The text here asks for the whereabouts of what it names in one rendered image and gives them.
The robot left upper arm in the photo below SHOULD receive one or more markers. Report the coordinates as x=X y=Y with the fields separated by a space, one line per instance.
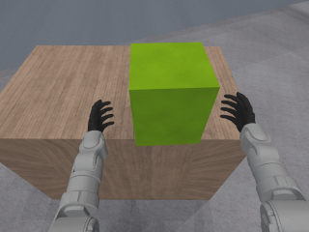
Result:
x=75 y=224

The robot right upper arm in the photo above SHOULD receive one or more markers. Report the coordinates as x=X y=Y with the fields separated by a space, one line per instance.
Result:
x=284 y=216

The robot left hand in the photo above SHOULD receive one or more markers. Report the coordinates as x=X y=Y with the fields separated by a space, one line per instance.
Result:
x=95 y=122

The pedestal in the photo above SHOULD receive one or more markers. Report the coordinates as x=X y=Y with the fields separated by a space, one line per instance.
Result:
x=45 y=110

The right robot forearm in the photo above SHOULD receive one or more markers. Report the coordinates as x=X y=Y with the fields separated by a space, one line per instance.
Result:
x=271 y=175

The robot right hand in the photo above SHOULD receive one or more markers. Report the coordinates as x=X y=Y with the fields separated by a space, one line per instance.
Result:
x=243 y=110

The carton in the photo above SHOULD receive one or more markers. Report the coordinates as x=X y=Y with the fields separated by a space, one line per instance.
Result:
x=172 y=89

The left robot forearm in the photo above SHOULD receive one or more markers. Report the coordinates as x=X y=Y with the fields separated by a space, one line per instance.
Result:
x=81 y=197

